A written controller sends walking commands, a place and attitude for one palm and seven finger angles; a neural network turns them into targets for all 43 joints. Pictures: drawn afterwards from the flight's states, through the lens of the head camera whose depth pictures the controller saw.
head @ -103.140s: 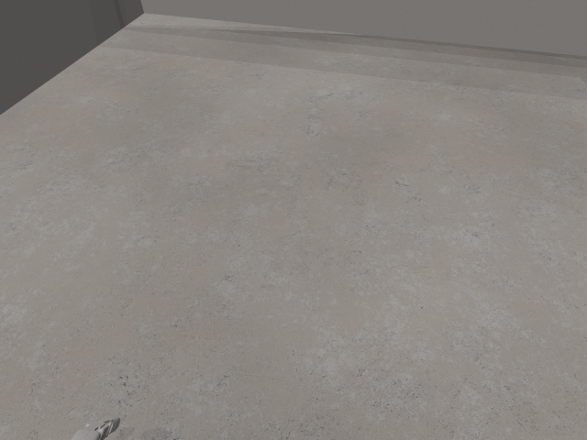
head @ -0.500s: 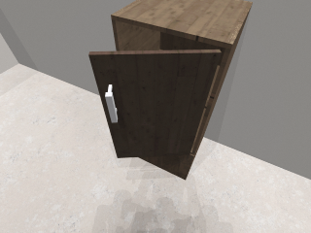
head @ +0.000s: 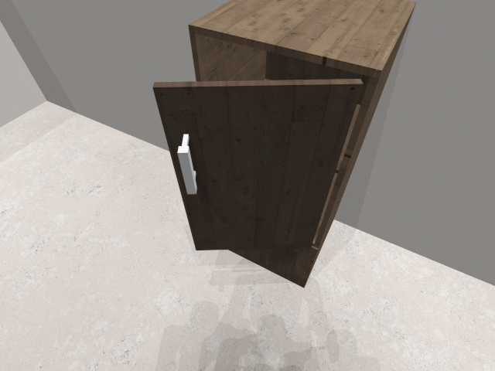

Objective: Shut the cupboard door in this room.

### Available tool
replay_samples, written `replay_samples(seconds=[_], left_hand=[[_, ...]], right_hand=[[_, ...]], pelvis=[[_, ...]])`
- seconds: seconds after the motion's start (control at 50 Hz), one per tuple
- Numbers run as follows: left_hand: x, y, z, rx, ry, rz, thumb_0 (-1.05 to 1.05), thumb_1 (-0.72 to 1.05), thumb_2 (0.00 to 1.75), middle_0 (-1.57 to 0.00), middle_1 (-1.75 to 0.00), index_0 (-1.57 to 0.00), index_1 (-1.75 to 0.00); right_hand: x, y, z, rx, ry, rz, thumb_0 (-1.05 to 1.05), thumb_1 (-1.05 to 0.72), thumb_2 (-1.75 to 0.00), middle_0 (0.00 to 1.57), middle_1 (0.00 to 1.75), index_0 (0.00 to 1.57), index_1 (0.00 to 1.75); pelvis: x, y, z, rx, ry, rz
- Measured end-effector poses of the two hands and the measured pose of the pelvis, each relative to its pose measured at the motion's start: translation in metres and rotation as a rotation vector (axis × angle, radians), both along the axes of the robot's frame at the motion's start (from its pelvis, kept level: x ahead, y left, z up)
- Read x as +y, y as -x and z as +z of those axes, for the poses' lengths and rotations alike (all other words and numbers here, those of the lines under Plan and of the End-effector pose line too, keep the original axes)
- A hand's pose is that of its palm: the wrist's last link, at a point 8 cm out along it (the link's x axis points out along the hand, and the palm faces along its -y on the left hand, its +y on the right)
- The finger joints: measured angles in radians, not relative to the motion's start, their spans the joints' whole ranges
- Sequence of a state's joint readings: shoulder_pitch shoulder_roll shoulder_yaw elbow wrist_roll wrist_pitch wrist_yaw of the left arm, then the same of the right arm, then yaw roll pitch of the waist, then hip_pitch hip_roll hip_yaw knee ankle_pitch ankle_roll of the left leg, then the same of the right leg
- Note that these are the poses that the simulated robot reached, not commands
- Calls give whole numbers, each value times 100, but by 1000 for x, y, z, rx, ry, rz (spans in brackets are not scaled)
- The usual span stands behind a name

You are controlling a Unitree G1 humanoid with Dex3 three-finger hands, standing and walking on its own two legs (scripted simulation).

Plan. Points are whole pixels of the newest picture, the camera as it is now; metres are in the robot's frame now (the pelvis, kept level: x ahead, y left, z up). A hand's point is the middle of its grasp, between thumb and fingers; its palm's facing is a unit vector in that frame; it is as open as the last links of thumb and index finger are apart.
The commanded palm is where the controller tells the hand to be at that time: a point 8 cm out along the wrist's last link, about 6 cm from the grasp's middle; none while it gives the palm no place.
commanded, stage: look again from close up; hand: left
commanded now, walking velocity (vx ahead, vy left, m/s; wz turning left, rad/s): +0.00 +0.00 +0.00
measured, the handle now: (188, 164) +0.51 +0.16 +0.02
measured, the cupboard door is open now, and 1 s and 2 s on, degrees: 31 31 31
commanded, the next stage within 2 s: shuffle to correct the standing spot in 0.40 s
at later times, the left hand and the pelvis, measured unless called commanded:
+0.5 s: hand out of the picture -0.01 +0.25 -0.17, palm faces -0.01 -0.97 -0.23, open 7.3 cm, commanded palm none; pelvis -0.04 +0.05 +0.00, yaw -1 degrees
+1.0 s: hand out of the picture -0.12 +0.18 -0.18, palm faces +0.15 -0.98 -0.14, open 7.4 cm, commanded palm none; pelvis -0.02 +0.03 -0.01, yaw +5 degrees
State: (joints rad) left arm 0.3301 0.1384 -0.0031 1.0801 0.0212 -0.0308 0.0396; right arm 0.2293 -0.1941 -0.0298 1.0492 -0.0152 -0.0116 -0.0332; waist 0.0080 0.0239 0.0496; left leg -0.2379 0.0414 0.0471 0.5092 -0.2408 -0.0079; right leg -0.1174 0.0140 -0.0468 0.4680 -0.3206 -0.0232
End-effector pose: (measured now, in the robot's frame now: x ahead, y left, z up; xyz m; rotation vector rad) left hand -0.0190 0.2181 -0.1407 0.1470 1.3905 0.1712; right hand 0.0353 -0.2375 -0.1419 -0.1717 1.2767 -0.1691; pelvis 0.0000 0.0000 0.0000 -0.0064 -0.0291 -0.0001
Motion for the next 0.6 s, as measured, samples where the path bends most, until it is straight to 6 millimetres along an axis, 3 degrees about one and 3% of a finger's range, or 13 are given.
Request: replay_samples(seconds=[0.14,0.28,0.42,0.6], left_hand=[[37,-30,4,-136,-63,-27,1,91,89,-20,-30,-20,-30],[59,-43,9,-204,-68,-65,1,91,89,-20,-30,-20,-30],[71,-27,5,-166,-47,-74,0,91,89,-20,-30,-20,-30],[76,19,-3,-41,-18,-49,1,91,89,-20,-30,-20,-30]], right_hand=[[10,-10,4,-89,-2,2,0,-91,-90,20,30,19,30],[22,1,11,-102,6,14,0,-91,-90,20,30,20,30],[30,30,14,-41,24,8,0,-91,-90,20,30,20,30],[42,62,13,50,26,-19,1,-91,-90,20,30,20,30]], pelvis=[[12,9,-3,-29,-6,-6],[26,25,-1,-33,2,-13],[40,37,1,-22,7,-12],[53,43,2,-12,7,-6]])
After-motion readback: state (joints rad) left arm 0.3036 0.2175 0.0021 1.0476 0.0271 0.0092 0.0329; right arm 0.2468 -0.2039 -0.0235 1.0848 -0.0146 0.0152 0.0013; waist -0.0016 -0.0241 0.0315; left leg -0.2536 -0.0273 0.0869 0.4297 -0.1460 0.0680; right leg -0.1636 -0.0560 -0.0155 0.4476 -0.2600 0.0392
